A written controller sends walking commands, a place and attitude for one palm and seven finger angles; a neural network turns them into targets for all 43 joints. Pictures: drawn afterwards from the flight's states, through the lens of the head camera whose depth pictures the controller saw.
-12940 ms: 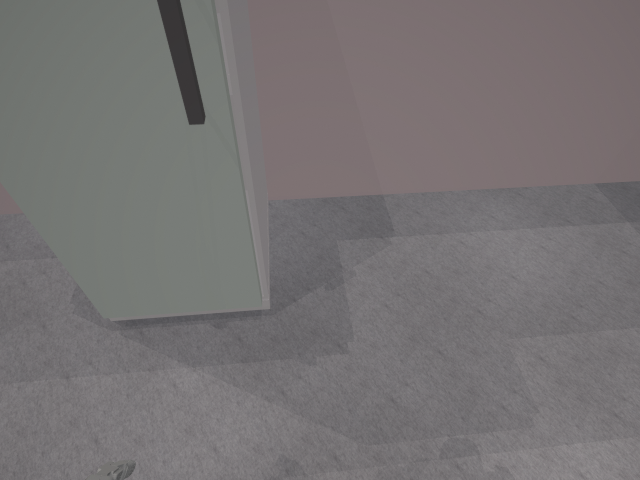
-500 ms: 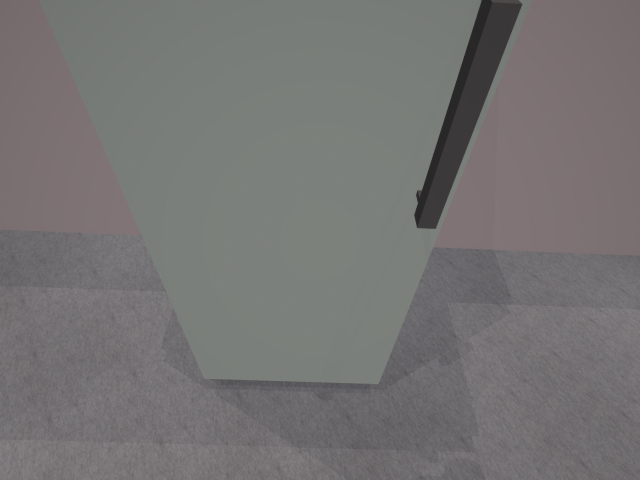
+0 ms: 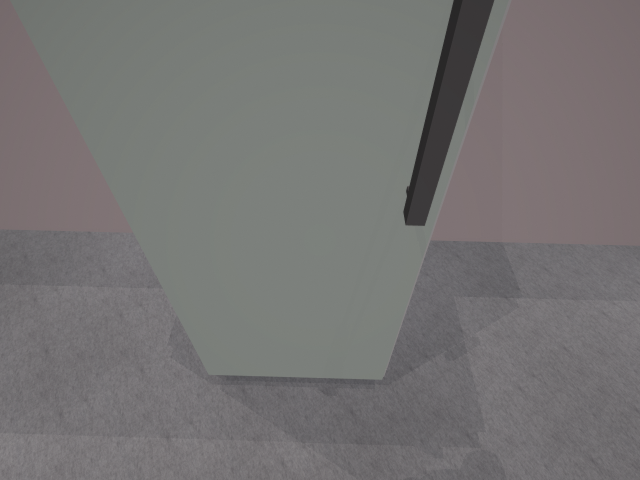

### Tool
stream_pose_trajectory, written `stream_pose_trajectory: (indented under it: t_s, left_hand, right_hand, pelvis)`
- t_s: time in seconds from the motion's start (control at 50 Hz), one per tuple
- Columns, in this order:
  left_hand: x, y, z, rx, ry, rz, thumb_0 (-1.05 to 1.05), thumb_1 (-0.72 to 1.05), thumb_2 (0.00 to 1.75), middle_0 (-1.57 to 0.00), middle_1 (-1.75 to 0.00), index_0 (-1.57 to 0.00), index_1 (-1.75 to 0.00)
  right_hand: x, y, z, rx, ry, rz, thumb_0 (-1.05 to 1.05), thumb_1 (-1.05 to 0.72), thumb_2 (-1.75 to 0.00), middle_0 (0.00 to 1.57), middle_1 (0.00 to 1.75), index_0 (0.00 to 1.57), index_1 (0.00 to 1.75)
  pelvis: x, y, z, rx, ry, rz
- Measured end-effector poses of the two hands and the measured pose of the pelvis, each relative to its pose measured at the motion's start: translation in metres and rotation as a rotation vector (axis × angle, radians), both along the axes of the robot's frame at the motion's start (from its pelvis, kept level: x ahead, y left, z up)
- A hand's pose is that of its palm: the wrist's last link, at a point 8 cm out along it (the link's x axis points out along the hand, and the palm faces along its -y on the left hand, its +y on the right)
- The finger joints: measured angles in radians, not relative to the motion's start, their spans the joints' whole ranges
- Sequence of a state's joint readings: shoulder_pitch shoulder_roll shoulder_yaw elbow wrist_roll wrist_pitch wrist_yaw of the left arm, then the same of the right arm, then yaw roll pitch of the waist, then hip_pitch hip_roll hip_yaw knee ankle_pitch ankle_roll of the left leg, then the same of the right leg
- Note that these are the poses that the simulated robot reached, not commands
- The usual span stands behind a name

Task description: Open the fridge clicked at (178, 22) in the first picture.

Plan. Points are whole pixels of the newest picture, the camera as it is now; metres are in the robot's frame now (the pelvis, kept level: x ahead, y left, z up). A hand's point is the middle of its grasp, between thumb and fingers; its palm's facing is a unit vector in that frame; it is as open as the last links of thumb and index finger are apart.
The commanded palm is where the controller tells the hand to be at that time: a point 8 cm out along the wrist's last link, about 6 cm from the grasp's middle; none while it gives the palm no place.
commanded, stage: come to a stop and stand still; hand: right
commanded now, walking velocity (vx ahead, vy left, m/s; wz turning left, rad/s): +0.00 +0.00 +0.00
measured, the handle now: (434, 120) +0.48 -0.11 +0.22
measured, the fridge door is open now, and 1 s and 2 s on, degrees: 0 0 0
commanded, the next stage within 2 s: look again from close up in 0.28 s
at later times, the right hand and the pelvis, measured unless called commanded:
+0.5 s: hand out of the picture -0.01 -0.15 -0.18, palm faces +0.01 +0.99 -0.15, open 7.3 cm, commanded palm none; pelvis +0.00 +0.00 +0.00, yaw +1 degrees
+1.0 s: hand out of the picture -0.01 -0.15 -0.18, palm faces +0.02 +0.99 -0.14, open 7.3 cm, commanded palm none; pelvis +0.01 +0.00 +0.00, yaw +1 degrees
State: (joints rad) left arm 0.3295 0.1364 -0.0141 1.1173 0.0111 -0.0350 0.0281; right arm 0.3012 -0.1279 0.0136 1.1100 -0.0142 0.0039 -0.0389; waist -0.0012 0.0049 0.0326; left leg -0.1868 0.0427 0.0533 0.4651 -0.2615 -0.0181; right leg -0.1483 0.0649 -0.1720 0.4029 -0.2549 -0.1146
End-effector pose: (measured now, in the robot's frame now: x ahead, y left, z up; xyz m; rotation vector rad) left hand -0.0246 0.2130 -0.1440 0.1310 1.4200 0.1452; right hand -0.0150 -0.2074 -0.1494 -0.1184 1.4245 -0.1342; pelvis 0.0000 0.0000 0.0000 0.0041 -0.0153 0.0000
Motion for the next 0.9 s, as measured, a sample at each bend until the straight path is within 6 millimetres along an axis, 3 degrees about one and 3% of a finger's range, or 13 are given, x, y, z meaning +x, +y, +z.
stream_pose_trajectory:
  t_s: [0.22,0.68,0.9]
  left_hand:
    - [0.013,-0.005,0.0,0.007,-0.02,0.0,0.0,0.91,0.9,-0.2,-0.29,-0.2,-0.3]
    - [0.001,-0.011,-0.001,-0.012,0.022,0.031,0.0,0.91,0.9,-0.2,-0.29,-0.2,-0.3]
    - [0.002,-0.007,0.0,-0.011,0.022,0.028,0.0,0.91,0.9,-0.2,-0.29,-0.2,-0.3]
  right_hand:
    - [-0.009,0.008,-0.003,0.032,0.04,-0.008,0.01,-0.91,-0.9,0.2,0.3,0.2,0.3]
    - [0.005,0.003,-0.001,0.008,0.026,0.007,0.01,-0.92,-0.9,0.2,0.3,0.2,0.3]
    - [0.002,0.008,-0.001,0.015,0.029,0.005,0.01,-0.92,-0.9,0.2,0.3,0.2,0.3]
  pelvis:
    - [0.003,-0.004,0.0,0.001,-0.007,0.007]
    - [0.006,-0.001,0.001,-0.001,-0.005,0.013]
    - [0.006,0.002,0.001,-0.001,-0.002,0.011]
